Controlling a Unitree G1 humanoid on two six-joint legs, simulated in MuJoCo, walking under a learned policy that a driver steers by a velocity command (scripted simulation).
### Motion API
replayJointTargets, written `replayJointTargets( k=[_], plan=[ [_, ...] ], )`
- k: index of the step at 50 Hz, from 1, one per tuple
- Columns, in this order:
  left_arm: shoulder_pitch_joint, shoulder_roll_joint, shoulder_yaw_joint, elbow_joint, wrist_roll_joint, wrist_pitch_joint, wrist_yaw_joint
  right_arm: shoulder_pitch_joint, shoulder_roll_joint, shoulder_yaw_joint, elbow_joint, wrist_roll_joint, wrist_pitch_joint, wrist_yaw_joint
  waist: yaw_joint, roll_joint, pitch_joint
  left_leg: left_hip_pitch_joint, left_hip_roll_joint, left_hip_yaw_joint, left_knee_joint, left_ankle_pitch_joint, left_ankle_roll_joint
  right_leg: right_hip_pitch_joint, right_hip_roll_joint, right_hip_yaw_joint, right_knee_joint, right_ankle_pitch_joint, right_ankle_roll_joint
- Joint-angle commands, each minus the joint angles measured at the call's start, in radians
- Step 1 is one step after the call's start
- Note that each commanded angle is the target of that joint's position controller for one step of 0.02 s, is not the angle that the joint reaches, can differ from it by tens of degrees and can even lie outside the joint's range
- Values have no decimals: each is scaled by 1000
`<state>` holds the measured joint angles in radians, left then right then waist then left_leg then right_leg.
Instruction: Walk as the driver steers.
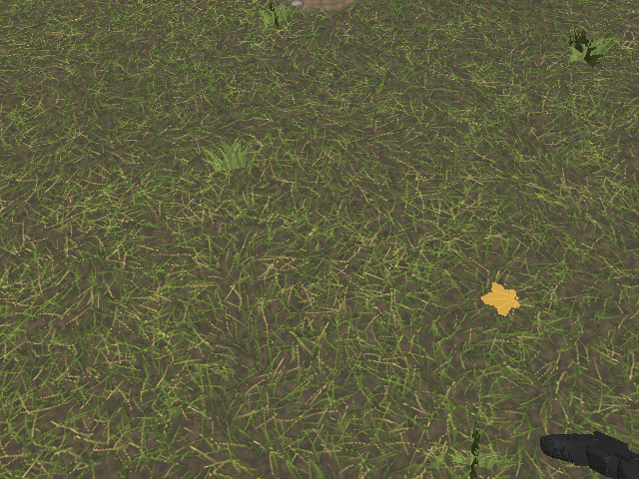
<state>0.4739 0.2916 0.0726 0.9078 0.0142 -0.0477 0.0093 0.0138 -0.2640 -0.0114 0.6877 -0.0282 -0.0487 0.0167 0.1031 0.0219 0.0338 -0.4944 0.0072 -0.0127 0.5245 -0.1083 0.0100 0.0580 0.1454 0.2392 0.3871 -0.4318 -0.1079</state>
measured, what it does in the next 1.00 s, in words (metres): walks ahead: right foot, then left foot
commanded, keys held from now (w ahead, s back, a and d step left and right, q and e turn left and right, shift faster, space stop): w+e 0.20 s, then w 0.30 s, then w+q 0.20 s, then q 0.22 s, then e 0.08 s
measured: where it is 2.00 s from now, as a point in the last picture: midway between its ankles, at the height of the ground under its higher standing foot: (407, 465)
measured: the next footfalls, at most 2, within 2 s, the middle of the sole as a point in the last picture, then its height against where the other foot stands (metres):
right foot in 0.52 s outside the picture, level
left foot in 1.00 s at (369, 400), level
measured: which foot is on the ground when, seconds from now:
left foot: down 0.00-0.52, up 0.54-0.98, down 1.00-1.00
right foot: down 0.00-0.00, up 0.02-0.50, down 0.52-1.00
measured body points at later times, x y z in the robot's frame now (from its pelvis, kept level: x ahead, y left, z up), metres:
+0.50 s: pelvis +0.25 -0.02 +0.01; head +0.29 -0.04 +0.45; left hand +0.52 +0.14 -0.08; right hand +0.14 -0.26 -0.13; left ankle +0.13 +0.12 -0.72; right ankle +0.35 -0.13 -0.72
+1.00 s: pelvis +0.47 -0.07 +0.00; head +0.51 -0.06 +0.45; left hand +0.49 +0.19 -0.14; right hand +0.61 -0.31 -0.12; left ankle +0.59 +0.00 -0.72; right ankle +0.35 -0.13 -0.72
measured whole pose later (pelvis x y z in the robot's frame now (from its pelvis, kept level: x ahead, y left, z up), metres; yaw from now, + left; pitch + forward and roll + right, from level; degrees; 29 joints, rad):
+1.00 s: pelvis +0.47 -0.07 +0.00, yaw -2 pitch +0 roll -2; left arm 0.33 0.22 0.03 0.95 0.01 -0.07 0.03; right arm 0.15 -0.22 -0.04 0.81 -0.05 -0.02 0.03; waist 0.03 0.02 0.07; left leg -0.44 0.00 0.09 0.56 -0.06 0.10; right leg -0.02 0.00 -0.25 0.50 -0.45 -0.04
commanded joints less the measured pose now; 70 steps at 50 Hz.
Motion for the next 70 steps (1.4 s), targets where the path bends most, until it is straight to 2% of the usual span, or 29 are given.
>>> replayJointTargets(
  k=[1, 2, 3, 4, 5, 7, 12, 17, 21, 23, 25, 26, 27, 28, 30, 32, 37, 44, 47, 49, 50, 51, 52, 53, 55, 56, 61, 64, 70],
  plan=[
    [-77, 90, 13, -105, -14, -30, -12, 429, -253, -79, 23, -25, -30, -43, -249, 71, -296, 666, 247, -258, -88, -239, 88, -316, -103, -1, 585, 531, -3],
    [50, 31, 3, -128, -34, -25, -10, 372, -319, -93, 12, -33, -18, -41, -147, 312, -350, 793, 461, -725, -231, -280, 192, -603, 40, -93, 806, -148, 22],
    [31, 112, 10, -93, 6, -8, -1, 300, -226, -83, 0, -13, -7, -35, -118, 153, -231, 660, 434, -732, -242, -395, 196, -674, -69, -94, 893, -66, 13],
    [-41, 119, 14, -92, 12, -1, -11, 237, -140, -62, -9, -4, -6, -31, -115, 43, -107, 522, 385, -556, -260, -367, 179, -664, -107, -113, 875, 31, 19],
    [-85, 101, 11, -96, 12, 3, -19, 213, -102, -52, -2, -6, -8, -27, -110, 3, -46, 435, 331, -407, -283, -244, 159, -643, -138, -127, 835, 83, 27],
    [-103, 79, 8, -101, 22, 24, -38, 234, -93, -47, 26, -2, -19, -29, -96, 64, -14, 357, 261, -221, -320, -77, 124, -604, -171, -149, 792, 113, 40],
    [-227, 41, -7, -155, 24, 43, -64, 311, -101, -54, 81, 11, -55, -13, -102, 70, -2, 386, 262, -53, -360, 172, 154, -708, -189, -162, 721, 218, 56],
    [-395, -2, -38, -202, 22, 26, -77, 350, -104, -52, 126, 11, -54, -4, -126, 72, 28, 369, 207, 92, -381, 224, 136, -646, -174, -233, 384, 382, 66],
    [-489, 11, -46, -229, 29, 22, -76, 429, -137, -57, 179, 15, -41, -9, -147, 72, 47, 449, 251, 96, -359, 300, 135, -576, -167, -298, 229, 332, 38],
    [-472, 26, -43, -222, 36, 15, -66, 444, -154, -59, 202, 14, -28, -12, -129, 79, 30, 512, 265, 105, -275, 482, 129, -517, -141, -320, 178, 247, 6],
    [-267, 47, -27, -147, 46, -4, -52, 446, -150, -53, 218, 21, -14, -15, -34, 51, -86, 492, 226, 157, -3, 650, 104, -243, -84, -344, 67, 261, -38],
    [-102, 105, -6, -99, 64, -13, -39, 446, -115, -39, 198, 26, -15, -14, 29, -8, -198, 317, 188, 161, 230, 422, 83, 23, -211, -203, 58, 208, -78],
    [-16, 216, 22, -96, 69, -11, -20, 499, 1, -10, 138, 49, -20, 4, 23, -247, -344, -70, 27, 183, 613, -244, 31, 344, -554, 283, -5, 153, -203],
    [-25, 214, 28, -96, 23, -1, -8, 439, -113, -45, 145, 30, -10, -13, 35, -157, -334, -153, -12, 24, 753, -423, 43, 263, -584, 379, -78, 261, -211],
    [-156, 100, -3, -84, 11, -14, -8, 367, -95, -48, 137, 35, -15, -9, -43, -85, -105, -155, 71, -33, 676, -280, 62, 24, -474, 72, -116, 401, -131],
    [-224, 28, -23, -78, 5, -30, -5, 409, -69, -50, 176, 12, 10, -1, -106, -94, -30, -63, 97, -32, 597, -209, 48, -129, -389, -79, -189, 405, -47],
    [-196, 41, -18, -45, 0, -67, 2, 337, -37, -59, 159, 1, 42, 19, -136, -82, 29, -108, 92, -9, 554, -81, 10, -185, -381, -242, -244, 657, -59],
    [-154, 54, -19, -16, -5, -47, 21, 168, 6, -36, 90, -4, 41, 26, -97, -114, 16, -10, 32, 113, 180, 104, 27, -137, -351, -434, -112, 934, -34],
    [-133, 74, -10, -1, -3, -30, 32, 200, -23, -43, 85, -18, 37, 23, -104, -123, -16, 62, -10, 125, 116, -4, 75, -76, -383, -423, 30, 1081, -23],
    [-131, 80, -8, 12, -3, -18, 31, 325, -43, -54, 125, -28, 19, 9, -155, -90, -69, 201, -52, 109, -7, 11, 113, -72, -365, -409, 227, 1062, -8],
    [-119, 76, -11, 11, -8, -14, 27, 397, -82, -65, 148, -35, -1, -2, -193, -13, -121, 355, 12, 45, -105, 358, 137, -147, -310, -428, 401, 845, 28],
    [-28, -32, -39, -13, -26, -15, 20, 444, -181, -84, 151, -39, -9, -14, -164, 196, -270, 662, 335, -229, 15, 1038, 267, -388, -187, -430, 710, 104, 63],
    [43, -22, -40, 41, -40, 13, 17, 459, -134, -65, 166, 24, -2, -21, -162, 146, -436, 675, 444, -375, -40, 1084, 391, -395, -102, -237, 810, -210, 82],
    [-25, 10, -28, 43, -27, 34, 17, 380, -114, -59, 149, 37, 11, -28, -152, 56, -326, 532, 405, -286, -113, 793, 368, -401, -128, -164, 830, -193, 85],
    [-152, 17, -20, 23, -2, 44, 18, 224, -50, -33, 132, 19, 25, -44, -113, 31, -70, 307, 320, -166, -230, 463, 276, -458, -167, -178, 746, -108, 87],
    [-140, 20, -15, 29, 10, 56, 18, 184, -48, -32, 128, 18, 30, -53, -84, 52, -37, 234, 281, -97, -257, 394, 238, -421, -177, -196, 699, -56, 94],
    [-118, -23, -10, 37, 7, 86, 9, 183, -83, -47, 138, 6, 34, -59, -78, 55, -84, 232, 260, -5, -269, 166, 226, -409, -164, -245, 611, -16, 114],
    [-176, -17, -7, 0, 11, 100, 2, 167, -89, -55, 137, 3, 49, -62, -95, 105, -72, 223, 270, 4, -293, -61, 221, -425, -176, -269, 524, 6, 112],
    [-170, -16, -1, -44, 6, 100, -17, 149, -125, -73, 140, 3, 75, -61, -95, 95, -88, 222, 326, 20, -246, -161, 195, -341, -165, -318, 341, 6, 71]
  ],
)
Keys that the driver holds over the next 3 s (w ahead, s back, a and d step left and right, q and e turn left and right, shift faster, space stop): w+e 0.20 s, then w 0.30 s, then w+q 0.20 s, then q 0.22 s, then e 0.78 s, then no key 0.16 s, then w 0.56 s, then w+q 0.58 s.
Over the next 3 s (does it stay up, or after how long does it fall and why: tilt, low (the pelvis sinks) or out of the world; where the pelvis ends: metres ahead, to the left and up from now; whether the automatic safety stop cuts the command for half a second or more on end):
stays up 0.90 -0.30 -0.01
